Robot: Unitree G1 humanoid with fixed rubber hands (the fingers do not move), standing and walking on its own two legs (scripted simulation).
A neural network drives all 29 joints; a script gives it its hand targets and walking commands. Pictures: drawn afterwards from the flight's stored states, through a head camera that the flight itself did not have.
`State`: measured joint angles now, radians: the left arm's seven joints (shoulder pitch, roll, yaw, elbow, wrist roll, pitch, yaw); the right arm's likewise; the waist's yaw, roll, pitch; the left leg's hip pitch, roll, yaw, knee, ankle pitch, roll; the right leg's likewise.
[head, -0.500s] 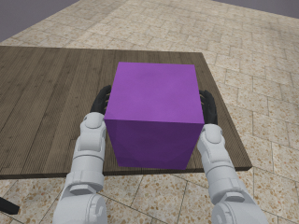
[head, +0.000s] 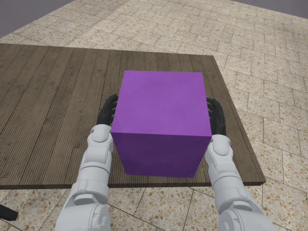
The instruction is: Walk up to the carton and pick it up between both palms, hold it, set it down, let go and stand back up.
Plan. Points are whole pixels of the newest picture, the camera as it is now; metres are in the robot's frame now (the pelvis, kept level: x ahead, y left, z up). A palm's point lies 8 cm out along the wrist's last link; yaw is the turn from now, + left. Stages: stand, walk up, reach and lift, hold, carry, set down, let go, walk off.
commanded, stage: set down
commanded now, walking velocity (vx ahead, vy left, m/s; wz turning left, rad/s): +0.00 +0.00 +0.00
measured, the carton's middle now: (161, 127) +0.39 +0.00 +0.03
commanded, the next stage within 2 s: none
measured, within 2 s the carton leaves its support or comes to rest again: rests again in 0.68 s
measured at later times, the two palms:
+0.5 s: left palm (109, 123) +0.37 +0.15 +0.05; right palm (220, 136) +0.35 -0.15 +0.06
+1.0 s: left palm (112, 124) +0.37 +0.14 +0.04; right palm (220, 140) +0.34 -0.16 +0.05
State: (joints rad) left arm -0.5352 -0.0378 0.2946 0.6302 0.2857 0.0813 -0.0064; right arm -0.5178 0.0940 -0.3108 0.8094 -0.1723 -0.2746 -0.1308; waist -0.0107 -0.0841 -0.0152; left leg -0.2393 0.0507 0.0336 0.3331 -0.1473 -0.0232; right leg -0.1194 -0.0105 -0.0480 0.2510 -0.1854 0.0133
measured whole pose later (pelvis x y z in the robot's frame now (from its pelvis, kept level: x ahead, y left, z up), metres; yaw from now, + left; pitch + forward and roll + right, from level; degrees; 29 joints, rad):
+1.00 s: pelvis -0.01 +0.00 +0.00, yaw -2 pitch +3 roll -1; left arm -0.63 -0.08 0.44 0.82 0.38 -0.14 -0.04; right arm -0.52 0.12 -0.45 0.87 -0.27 -0.38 -0.12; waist 0.02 -0.06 0.03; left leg -0.23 0.06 0.07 0.30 -0.12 -0.02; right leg -0.14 -0.01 -0.03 0.25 -0.16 0.01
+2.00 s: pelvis -0.01 +0.01 -0.02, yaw -2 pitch +17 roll -3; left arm -0.56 0.11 0.13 0.99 -0.02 -0.32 0.08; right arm -0.60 -0.10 0.00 1.10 0.18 -0.38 -0.15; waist 0.01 0.04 -0.19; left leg -0.63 0.09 0.05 0.55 -0.21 0.00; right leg -0.51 0.01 -0.04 0.43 -0.21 0.03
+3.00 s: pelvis -0.05 +0.01 -0.01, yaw -2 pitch -6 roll +0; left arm 0.05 0.19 -0.06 0.26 -0.20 0.10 0.07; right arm 0.10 -0.13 -0.03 0.26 0.18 0.03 -0.06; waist 0.03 -0.05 0.00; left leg -0.15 0.03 0.07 0.40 -0.14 0.00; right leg -0.10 -0.03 0.02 0.43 -0.22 0.02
